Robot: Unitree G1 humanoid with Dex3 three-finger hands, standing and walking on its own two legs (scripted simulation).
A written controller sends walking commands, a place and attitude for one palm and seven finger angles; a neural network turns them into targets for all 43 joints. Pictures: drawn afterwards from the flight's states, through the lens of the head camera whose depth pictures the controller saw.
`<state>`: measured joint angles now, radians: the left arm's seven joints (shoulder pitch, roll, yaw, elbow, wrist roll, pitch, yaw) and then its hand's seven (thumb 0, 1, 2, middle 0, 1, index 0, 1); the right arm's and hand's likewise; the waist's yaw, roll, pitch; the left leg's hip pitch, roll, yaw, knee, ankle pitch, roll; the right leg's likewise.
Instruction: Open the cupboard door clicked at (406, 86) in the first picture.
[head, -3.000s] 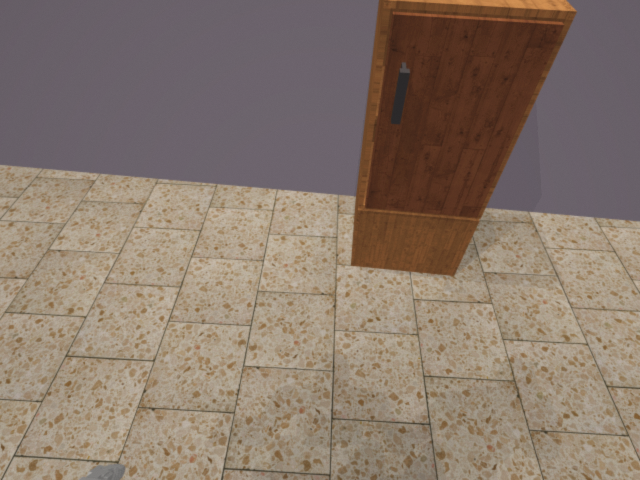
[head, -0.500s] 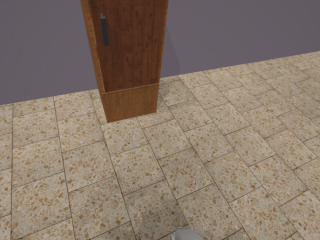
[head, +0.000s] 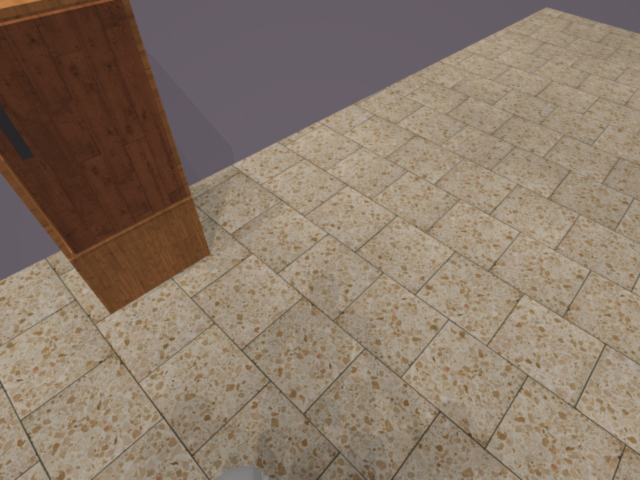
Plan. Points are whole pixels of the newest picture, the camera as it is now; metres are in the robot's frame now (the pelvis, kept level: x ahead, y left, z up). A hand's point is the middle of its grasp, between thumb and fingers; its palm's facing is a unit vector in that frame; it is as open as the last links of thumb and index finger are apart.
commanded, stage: walk to a spot facing it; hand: left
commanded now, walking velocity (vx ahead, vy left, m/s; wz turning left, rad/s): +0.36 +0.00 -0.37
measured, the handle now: (6, 125) +0.77 +0.69 +0.00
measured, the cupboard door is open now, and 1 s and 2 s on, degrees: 0 0 0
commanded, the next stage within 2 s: turn to face it in 0.60 s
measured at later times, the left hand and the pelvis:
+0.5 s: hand (192, 382) +0.30 +0.22 -0.16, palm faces -0.20 -0.97 -0.16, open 7.4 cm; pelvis +0.18 +0.05 +0.01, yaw -15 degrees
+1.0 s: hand (294, 294) +0.47 +0.06 -0.16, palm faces -0.33 -0.93 -0.17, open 7.3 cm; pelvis +0.29 -0.04 +0.00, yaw -19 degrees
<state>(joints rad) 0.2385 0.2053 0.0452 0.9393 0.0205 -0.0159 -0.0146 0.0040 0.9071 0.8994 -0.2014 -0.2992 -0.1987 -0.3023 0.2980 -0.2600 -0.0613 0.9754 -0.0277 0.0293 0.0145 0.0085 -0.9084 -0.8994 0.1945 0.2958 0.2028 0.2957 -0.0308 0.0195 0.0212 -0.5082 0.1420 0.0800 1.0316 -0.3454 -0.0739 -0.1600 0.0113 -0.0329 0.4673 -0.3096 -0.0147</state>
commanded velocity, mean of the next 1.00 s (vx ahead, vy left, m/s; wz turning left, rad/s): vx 0.13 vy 0.00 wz -0.17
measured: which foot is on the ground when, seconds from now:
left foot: up 0.00-0.16, down 0.18-0.72, up 0.74-1.00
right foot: down 0.00-0.20, up 0.22-0.70, down 0.72-1.00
